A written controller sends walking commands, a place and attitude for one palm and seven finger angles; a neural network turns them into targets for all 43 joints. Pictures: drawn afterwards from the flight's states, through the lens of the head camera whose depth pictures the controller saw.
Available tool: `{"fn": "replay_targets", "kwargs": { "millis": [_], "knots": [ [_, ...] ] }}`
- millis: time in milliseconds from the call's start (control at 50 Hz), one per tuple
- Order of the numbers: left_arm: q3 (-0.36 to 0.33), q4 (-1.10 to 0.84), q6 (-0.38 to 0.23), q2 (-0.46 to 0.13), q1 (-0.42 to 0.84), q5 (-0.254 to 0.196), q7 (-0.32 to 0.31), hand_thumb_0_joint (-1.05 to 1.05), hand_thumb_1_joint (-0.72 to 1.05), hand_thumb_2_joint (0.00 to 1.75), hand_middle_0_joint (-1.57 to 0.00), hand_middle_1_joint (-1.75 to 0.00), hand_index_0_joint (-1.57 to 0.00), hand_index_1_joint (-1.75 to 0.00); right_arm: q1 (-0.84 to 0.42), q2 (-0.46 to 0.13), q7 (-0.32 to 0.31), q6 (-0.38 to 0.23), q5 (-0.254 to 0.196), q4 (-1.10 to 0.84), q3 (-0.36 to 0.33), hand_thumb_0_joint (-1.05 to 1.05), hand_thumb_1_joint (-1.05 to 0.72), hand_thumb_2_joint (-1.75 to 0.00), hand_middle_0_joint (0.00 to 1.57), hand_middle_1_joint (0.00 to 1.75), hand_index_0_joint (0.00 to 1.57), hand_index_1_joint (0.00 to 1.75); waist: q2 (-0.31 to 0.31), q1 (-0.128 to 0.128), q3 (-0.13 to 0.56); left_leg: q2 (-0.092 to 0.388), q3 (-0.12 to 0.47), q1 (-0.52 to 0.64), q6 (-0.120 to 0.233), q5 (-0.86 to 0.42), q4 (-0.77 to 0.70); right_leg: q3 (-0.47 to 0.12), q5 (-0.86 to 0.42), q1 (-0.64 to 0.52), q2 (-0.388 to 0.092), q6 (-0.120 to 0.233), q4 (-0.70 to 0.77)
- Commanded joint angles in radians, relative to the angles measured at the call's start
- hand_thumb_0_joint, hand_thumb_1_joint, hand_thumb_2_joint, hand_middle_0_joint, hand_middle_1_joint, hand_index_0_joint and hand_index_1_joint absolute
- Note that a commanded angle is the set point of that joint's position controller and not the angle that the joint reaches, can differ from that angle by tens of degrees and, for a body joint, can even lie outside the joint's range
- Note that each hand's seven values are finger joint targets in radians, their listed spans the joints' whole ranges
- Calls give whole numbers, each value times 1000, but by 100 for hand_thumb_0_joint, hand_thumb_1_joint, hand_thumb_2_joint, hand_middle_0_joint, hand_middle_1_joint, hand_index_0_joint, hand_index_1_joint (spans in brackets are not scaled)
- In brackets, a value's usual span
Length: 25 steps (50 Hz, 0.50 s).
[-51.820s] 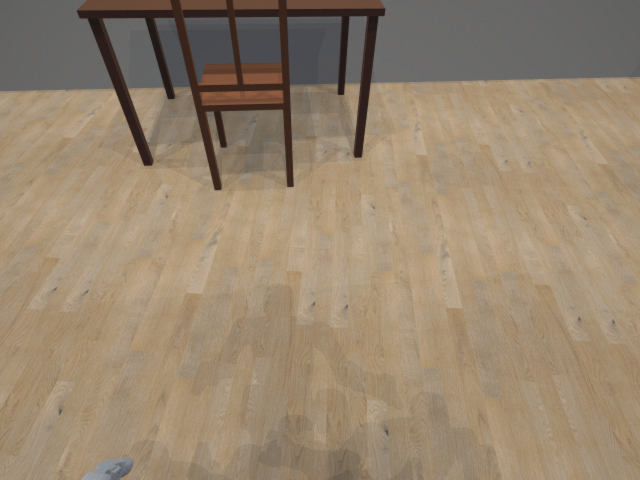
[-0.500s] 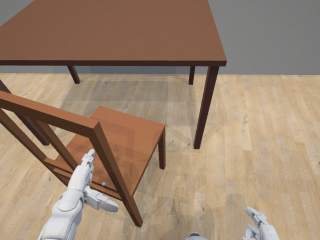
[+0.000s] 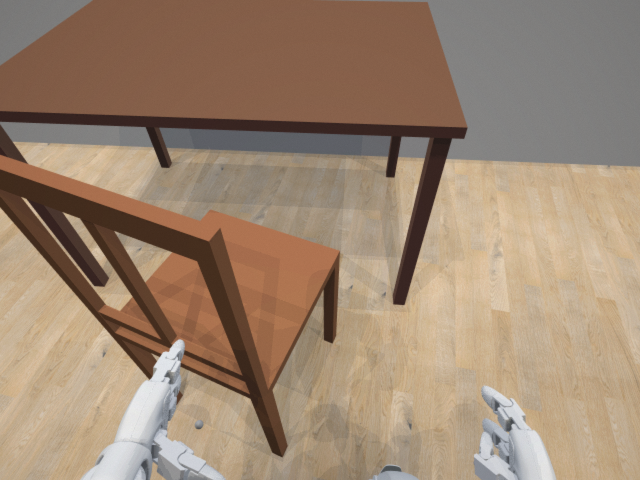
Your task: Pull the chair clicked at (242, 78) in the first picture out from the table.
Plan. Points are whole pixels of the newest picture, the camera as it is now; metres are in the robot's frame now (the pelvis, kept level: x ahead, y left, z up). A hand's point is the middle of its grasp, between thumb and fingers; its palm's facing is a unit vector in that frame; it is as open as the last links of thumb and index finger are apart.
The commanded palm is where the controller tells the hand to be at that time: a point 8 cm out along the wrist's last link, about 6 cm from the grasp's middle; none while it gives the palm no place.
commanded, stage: draw the hand back to the body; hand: left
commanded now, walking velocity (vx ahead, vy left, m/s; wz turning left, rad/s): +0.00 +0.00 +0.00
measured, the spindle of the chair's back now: (138, 288) +0.40 +0.30 -0.03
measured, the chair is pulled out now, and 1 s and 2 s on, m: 0.24 0.24 0.24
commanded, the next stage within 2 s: step back with the hand held close in 1.70 s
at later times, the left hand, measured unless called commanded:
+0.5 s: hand (161, 413) +0.19 +0.18 +0.06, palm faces -0.10 -0.99 -0.08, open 17.5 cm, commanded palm +0.16 +0.24 +0.08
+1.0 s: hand (52, 361) +0.20 +0.24 +0.16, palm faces +0.35 -0.86 -0.38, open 14.0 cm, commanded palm +0.16 +0.29 +0.17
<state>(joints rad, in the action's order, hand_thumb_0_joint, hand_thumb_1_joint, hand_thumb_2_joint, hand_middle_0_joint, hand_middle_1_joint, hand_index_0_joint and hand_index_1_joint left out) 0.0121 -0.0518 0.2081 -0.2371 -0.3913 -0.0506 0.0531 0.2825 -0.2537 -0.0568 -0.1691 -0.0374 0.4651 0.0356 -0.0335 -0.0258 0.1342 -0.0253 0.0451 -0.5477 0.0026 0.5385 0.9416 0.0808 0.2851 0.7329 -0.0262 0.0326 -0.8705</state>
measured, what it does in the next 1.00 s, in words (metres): stands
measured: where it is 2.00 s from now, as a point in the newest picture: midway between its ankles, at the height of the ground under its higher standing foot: outside the picture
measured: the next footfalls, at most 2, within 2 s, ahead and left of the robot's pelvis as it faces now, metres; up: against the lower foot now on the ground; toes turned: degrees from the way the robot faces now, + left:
none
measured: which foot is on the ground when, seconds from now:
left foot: down 0.00-1.00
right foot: down 0.00-1.00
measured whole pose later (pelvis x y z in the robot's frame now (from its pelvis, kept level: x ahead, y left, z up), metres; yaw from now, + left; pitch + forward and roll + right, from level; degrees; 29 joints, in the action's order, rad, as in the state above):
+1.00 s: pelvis +0.02 +0.01 +0.03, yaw +0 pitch -1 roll -1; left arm -0.21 -0.43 -0.04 -0.34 -0.57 -0.06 -0.13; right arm 0.27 -0.23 -0.11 -0.20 -0.02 0.57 0.02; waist -0.06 0.06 0.04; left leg -0.02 0.04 -0.19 0.01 0.45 0.67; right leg 0.07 0.22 0.38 -0.01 0.02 -0.63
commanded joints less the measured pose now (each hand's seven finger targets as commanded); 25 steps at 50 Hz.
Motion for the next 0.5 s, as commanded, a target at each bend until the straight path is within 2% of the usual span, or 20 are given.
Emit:
{"fn": "replay_targets", "kwargs": {
  "millis": [0,20,60,80,100,120,140,160,180,200,220,240,280,300,320,360,380,420,460,480],
  "knots": [
    [-68,-267,-51,-116,-16,11,-28,0,-55,20,0,0,0,0,-79,-111,-9,-63,0,-177,-58,0,-90,-90,20,30,20,30,18,0,95,-21,-10,-176,21,-162,-176,-48,114,-297,12,-20,144],
    [-55,-286,-53,-101,-34,13,-31,0,-55,20,0,0,0,0,-76,-108,-9,-67,3,-180,-57,0,-90,-90,20,30,20,30,18,1,104,-22,-7,-170,21,-169,-176,-43,103,-298,14,-19,136],
    [-67,-301,-52,-113,-77,14,-37,0,-55,20,0,0,0,0,-81,-108,-11,-70,2,-181,-62,0,-90,-90,20,30,20,30,43,2,95,-20,-3,-187,20,-172,-172,-40,108,-295,18,-17,133],
    [-47,-317,-55,-94,-96,16,-37,0,-55,20,0,0,0,0,-79,-105,-12,-72,1,-183,-61,0,-90,-90,20,30,20,30,17,0,89,-20,-5,-180,20,-161,-171,-39,118,-282,17,-18,131],
    [-30,-332,-58,-88,-71,17,-38,0,-55,20,0,0,0,0,-77,-106,-14,-77,3,-184,-58,0,-90,-90,20,30,20,30,27,-11,71,-20,1,-183,22,-150,-168,-36,128,-264,17,-20,131],
    [-62,-492,-223,-20,53,-122,-3,0,-55,20,0,0,0,0,-77,-96,-20,-117,9,-176,-55,0,-90,-90,20,30,20,30,103,-25,64,-28,9,-208,17,-173,-106,-19,106,-206,22,-20,104],
    [-107,-420,-304,-83,-24,-116,18,0,-55,20,0,0,0,0,-70,-99,-19,-145,11,-132,-62,0,-90,-90,20,30,20,30,59,5,114,-26,-1,-206,14,-170,-90,-40,118,-225,19,-13,90],
    [-122,-434,-348,-116,-26,-113,24,0,-55,20,0,0,0,0,-65,-100,-19,-161,9,-120,-59,0,-90,-90,20,30,20,30,25,6,114,-23,5,-195,12,-188,-94,-33,94,-216,25,-7,77],
    [-149,-445,-389,-116,-66,-139,36,0,-55,20,0,0,0,0,-52,-98,-14,-175,6,-112,-65,0,-90,-90,20,30,20,30,-9,16,156,-24,5,-183,4,-201,-96,-30,81,-232,19,-6,62],
    [-127,-473,-440,-90,-65,-150,56,0,-55,20,0,0,0,0,-51,-92,-8,-189,2,-105,-66,0,-90,-90,20,30,20,30,-43,13,147,-22,7,-163,-6,-231,-94,-18,45,-210,22,-2,45],
    [-136,-464,-490,-93,-69,-158,72,0,-55,20,0,0,0,0,-52,-90,-1,-200,3,-90,-70,0,-90,-90,20,30,20,30,-54,17,161,-19,6,-166,-13,-252,-82,-16,21,-205,23,0,26],
    [-140,-450,-540,-86,-73,-169,89,0,-55,20,0,0,0,0,-58,-86,7,-207,2,-76,-72,0,-90,-90,20,30,20,30,-64,19,146,-18,7,-184,-21,-260,-71,-12,13,-187,23,3,8],
    [-141,-381,-630,-62,-95,-192,134,0,-55,20,0,0,0,0,-85,-83,24,-211,3,-54,-77,0,-90,-90,20,30,20,30,-16,13,104,-12,11,-252,-23,-236,-36,-11,32,-138,25,6,-26],
    [-151,-353,-660,-72,-101,-195,158,0,-55,20,0,0,0,0,-94,-88,30,-209,1,-51,-80,0,-90,-90,20,30,20,30,9,12,101,-10,9,-278,-19,-201,-25,-17,63,-126,24,5,-32],
    [-146,-327,-647,-72,-137,-185,178,0,-55,20,0,0,0,0,-104,-93,34,-203,-2,-64,-82,0,-90,-90,20,30,20,30,-1,20,103,-9,2,-278,-14,-163,-41,-22,102,-135,22,4,-22],
    [-160,-319,-562,-85,-198,-181,199,0,-55,20,0,0,0,0,-122,-103,35,-177,-13,-107,-88,0,-90,-90,20,30,20,30,2,32,106,-11,-1,-263,-3,-131,-89,-23,136,-192,22,1,18],
    [-159,-357,-514,-93,-188,-188,209,0,-55,20,0,0,0,0,-129,-107,31,-164,-19,-132,-85,0,-90,-90,20,30,20,30,5,29,117,-12,-4,-252,2,-116,-104,-24,147,-216,16,-6,36],
    [-204,-456,-434,-143,-146,-202,207,0,-55,20,0,0,0,0,-135,-110,13,-143,-24,-156,-79,0,-90,-90,20,30,20,30,-3,34,138,-11,0,-219,7,-124,-125,-22,141,-257,13,-12,54],
    [-240,-537,-404,-166,-112,-222,181,0,-55,20,0,0,0,0,-133,-104,-2,-140,-23,-160,-71,0,-90,-90,20,30,20,30,10,32,149,-7,15,-189,7,-161,-134,-11,111,-277,23,-12,61],
    [-251,-573,-409,-158,-124,-236,169,0,-55,20,0,0,0,0,-123,-96,-5,-144,-22,-156,-68,0,-90,-90,20,30,20,30,-11,40,161,-5,17,-163,2,-205,-139,-4,68,-296,24,-11,62]
  ]
}}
